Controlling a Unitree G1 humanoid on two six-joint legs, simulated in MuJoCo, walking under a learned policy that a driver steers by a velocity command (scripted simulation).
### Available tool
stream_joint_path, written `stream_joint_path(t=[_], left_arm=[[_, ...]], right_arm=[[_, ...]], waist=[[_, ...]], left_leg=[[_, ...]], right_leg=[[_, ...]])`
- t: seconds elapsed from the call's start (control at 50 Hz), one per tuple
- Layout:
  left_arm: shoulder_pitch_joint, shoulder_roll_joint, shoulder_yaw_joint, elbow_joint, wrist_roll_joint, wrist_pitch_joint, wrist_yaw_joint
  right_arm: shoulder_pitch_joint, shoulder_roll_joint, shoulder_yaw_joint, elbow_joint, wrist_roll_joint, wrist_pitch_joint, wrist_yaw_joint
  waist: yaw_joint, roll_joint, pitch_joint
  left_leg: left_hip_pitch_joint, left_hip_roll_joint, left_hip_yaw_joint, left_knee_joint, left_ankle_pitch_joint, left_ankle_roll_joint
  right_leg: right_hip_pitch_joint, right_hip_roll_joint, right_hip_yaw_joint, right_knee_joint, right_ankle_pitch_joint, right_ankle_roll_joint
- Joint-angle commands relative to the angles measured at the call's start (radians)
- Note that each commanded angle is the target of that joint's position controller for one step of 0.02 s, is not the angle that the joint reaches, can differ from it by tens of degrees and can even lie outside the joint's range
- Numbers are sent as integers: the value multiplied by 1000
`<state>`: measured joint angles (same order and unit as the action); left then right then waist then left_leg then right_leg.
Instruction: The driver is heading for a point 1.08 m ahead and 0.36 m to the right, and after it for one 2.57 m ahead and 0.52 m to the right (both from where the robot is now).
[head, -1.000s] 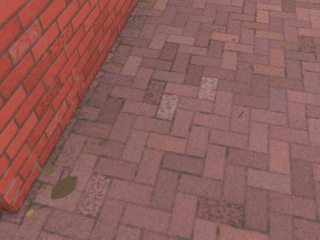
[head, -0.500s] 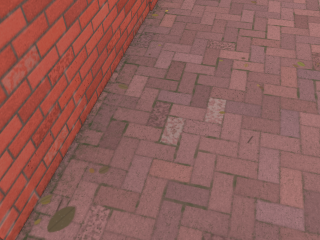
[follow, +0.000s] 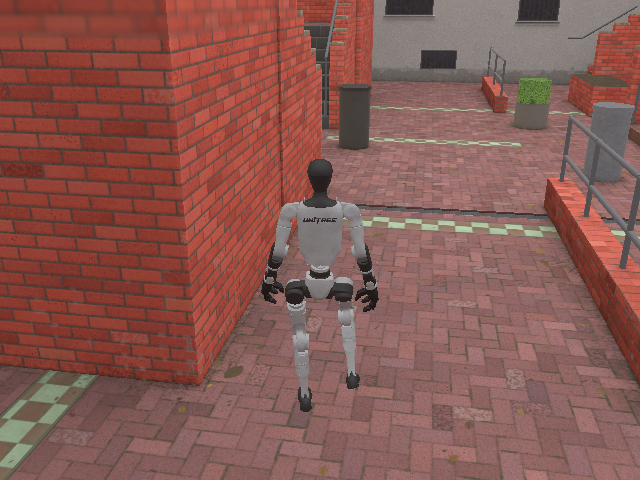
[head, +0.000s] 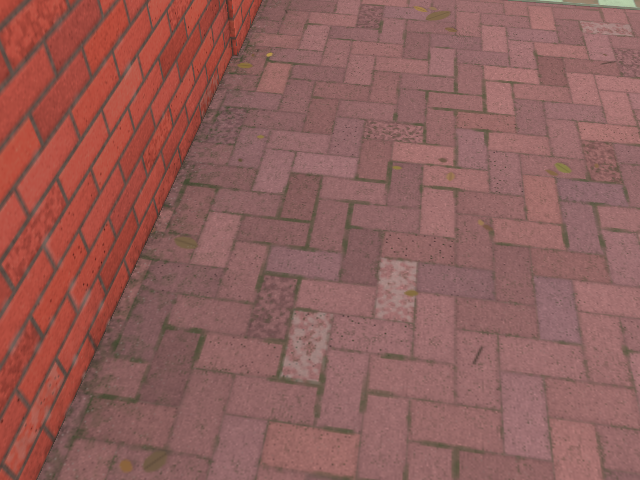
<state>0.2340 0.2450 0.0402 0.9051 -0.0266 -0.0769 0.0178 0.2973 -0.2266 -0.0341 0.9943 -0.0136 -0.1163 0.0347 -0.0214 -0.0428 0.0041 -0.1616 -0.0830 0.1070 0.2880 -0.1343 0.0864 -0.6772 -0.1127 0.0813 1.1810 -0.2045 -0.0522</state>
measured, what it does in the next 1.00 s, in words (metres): walks ahead, turning right: right foot, then left foot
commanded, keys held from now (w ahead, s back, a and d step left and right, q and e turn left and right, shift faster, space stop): w+e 0.66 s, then w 0.34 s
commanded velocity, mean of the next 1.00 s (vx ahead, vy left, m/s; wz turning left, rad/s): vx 0.50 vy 0.00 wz -0.43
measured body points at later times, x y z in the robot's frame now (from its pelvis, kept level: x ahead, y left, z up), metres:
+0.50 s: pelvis +0.28 -0.10 -0.01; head +0.31 -0.12 +0.44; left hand +0.44 +0.13 -0.12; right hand +0.33 -0.39 -0.13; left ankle +0.28 +0.07 -0.65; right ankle +0.30 -0.17 -0.74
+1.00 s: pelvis +0.57 -0.14 +0.00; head +0.59 -0.14 +0.45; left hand +0.78 +0.05 -0.12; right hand +0.54 -0.42 -0.11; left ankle +0.64 -0.07 -0.74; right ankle +0.46 -0.24 -0.66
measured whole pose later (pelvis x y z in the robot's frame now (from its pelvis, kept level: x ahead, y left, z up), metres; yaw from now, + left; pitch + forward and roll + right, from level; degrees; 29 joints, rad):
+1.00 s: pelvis +0.57 -0.14 +0.00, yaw -26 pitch +2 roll +1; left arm 0.29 0.27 0.05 0.75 -0.01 -0.07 0.00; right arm 0.26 -0.26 -0.05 0.81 -0.01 -0.11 0.03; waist -0.02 -0.04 0.00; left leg -0.29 -0.06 0.03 0.41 -0.16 0.06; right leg -0.49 -0.02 0.07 1.16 -0.33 -0.04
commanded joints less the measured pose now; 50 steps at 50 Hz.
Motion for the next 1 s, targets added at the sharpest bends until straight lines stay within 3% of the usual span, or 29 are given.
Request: stream_joint_path(t=[0.02, 0.12, 0.22, 0.26, 0.28, 0.3, 0.32, 0.34, 0.36, 0.38, 0.4, 0.42, 0.44, 0.46, 0.5, 0.56, 0.64, 0.72, 0.78, 0.8, 0.82, 0.84, 0.86, 0.88, 0.9, 0.92, 0.94, 0.96, 1.0], left_arm=[[65, 44, 17, -33, 9, 8, 5], [-105, 22, 10, -93, 10, -7, -24], [-242, 12, 0, -180, 6, -6, -61], [-237, 27, 5, -209, 4, -5, -75], [-202, 45, 14, -214, 4, -4, -79], [-111, 75, 32, -201, 2, -3, -81], [54, 130, 65, -160, -1, -2, -77], [230, 242, 107, -128, 1, 6, -56], [219, 336, 117, -140, 4, 1, -53], [264, 239, 94, -147, 12, -4, -50], [213, 187, 79, -148, 19, -9, -45], [126, 156, 69, -172, 14, -9, -45], [49, 125, 59, -199, 16, -7, -46], [13, 105, 50, -216, 25, -7, -44], [7, 121, 53, -223, 18, -10, -40], [56, 164, 66, -216, 10, -11, -19], [114, 171, 69, -207, 5, 0, -7], [163, 155, 64, -181, 1, 2, -3], [152, 158, 65, -174, 11, 12, 3], [136, 153, 62, -179, 13, 17, 2], [121, 128, 51, -190, 19, 18, -2], [145, 90, 33, -208, 37, 15, -4], [307, 32, 16, -198, 1, 2, -8], [272, 118, 27, -178, -13, -5, -7], [138, 164, 38, -203, -13, -6, -9], [62, 157, 35, -223, 4, -8, -8], [27, 142, 36, -236, 21, -12, -10], [38, 127, 37, -238, 23, -10, -12], [64, 93, 31, -231, 18, -4, -13]], right_arm=[[-48, -119, -19, -45, -5, -23, -19], [10, -151, -20, -34, 6, -11, -43], [87, -176, -28, -8, 19, 24, -49], [65, -194, -34, -19, 23, 40, -50], [44, -208, -38, -31, 23, 46, -53], [24, -219, -41, -42, 20, 55, -56], [10, -211, -38, -56, 19, 62, -60], [17, -188, -25, -90, 6, 53, -61], [121, -27, 24, -136, -13, 11, -35], [3, -143, -1, -152, 29, -36, -21], [-91, -175, -12, -189, 59, -57, -17], [-111, -166, -9, -194, 45, -62, -23], [-109, -167, -18, -187, 26, -55, -31], [-86, -169, -25, -191, 21, -38, -31], [-71, -142, -28, -206, 8, -10, -31], [-172, -120, -24, -253, -6, 4, -40], [-318, -94, -14, -300, 6, -3, -33], [-368, -128, -22, -330, 16, -18, -17], [-326, -156, -33, -328, 12, -32, -8], [-256, -170, -44, -309, 9, -36, -11], [-139, -202, -58, -284, -1, -40, -15], [27, -259, -73, -268, -8, -38, -19], [127, -309, -93, -215, -3, -24, -9], [120, -216, -71, -223, 28, -22, -4], [52, -166, -57, -237, 31, -16, -9], [-12, -156, -48, -252, 20, -8, -10], [-45, -142, -42, -252, 12, -5, -9], [-56, -129, -35, -251, 3, -7, -8], [-42, -126, -34, -236, 10, -10, -6]], waist=[[47, 85, 51], [-15, 68, 56], [-63, 66, 100], [-40, 88, 87], [-12, 113, 52], [42, 131, -9], [127, 113, -99], [190, -10, -210], [71, -245, -330], [148, -138, -387], [143, -107, -241], [97, 12, -173], [52, 53, -121], [16, 40, -104], [-12, 35, -75], [8, 21, -28], [67, -37, -11], [90, -56, -8], [62, -83, -10], [24, -85, -39], [-29, -68, -128], [-79, 52, -277], [-26, 403, -365], [-54, 284, -285], [-69, 165, -144], [-45, 76, -72], [-21, 61, -27], [5, 90, -26], [20, 129, -36]], left_leg=[[-104, 295, -150, -205, 102, 148], [42, 303, -55, -193, 150, 104], [247, 365, -15, -115, 193, 83], [281, 378, 15, -33, 371, 62], [276, 375, 38, 41, 562, 48], [255, 362, 67, 180, 745, 31], [185, 317, 100, 399, 803, 1], [-81, 265, 112, 738, 515, -48], [-527, 42, -13, 1074, -399, -100], [-640, 62, -204, 1157, -410, -69], [-717, 111, -201, 1136, -318, -41], [-667, 159, -197, 1053, -230, -35], [-589, 188, -188, 969, -187, -45], [-517, 208, -197, 923, -166, -53], [-475, 205, -177, 838, -143, -86], [-493, 176, -153, 636, -4, -131], [-412, 110, -139, 327, 221, -128], [-386, 105, -165, 222, 240, -99], [-339, 100, -151, 190, 118, -52], [-243, 79, -122, 155, 101, -28], [-56, 116, -146, 169, 128, 12], [236, 281, -337, 207, 152, 89], [526, 467, -797, 84, -91, 247], [493, 469, -888, 16, -323, 220], [358, 437, -737, 0, -318, 176], [218, 397, -617, -18, -201, 155], [122, 360, -545, -43, -98, 152], [67, 328, -487, -64, -25, 142], [30, 294, -405, -94, 79, 150]], right_leg=[[-31, -33, 51, -78, 152, 15], [-58, -7, -15, -381, 336, 14], [-128, 6, -79, -513, 204, -9], [-73, 35, -127, -539, 87, -37], [15, 71, -165, -543, 39, -56], [155, 120, -201, -552, 17, -79], [386, 175, -210, -613, 68, -114], [714, 29, 47, -648, 77, -187], [1056, -219, 634, -769, -58, -382], [1100, -233, 738, -882, -74, -369], [1006, -196, 571, -874, 33, -311], [848, -152, 435, -874, 137, -274], [698, -114, 338, -892, 238, -250], [608, -85, 292, -919, 281, -241], [513, -57, 241, -951, 350, -249], [450, -18, 174, -971, 384, -239], [430, 32, 149, -942, 247, -176], [534, -26, 227, -883, 172, -158], [622, -65, 273, -808, 266, -141], [630, -37, 259, -738, 388, -125], [591, 18, 220, -585, 462, -98], [418, 99, 148, -297, 247, -58], [51, 231, 74, 21, -318, 11], [-81, 178, 143, 139, -355, 6], [-124, 137, 121, 154, -260, 3], [-90, 90, 71, 115, -181, 4], [-65, 55, 49, 51, -131, 7], [-12, 26, 40, 6, -101, 7], [26, 14, 8, -59, -87, 17]])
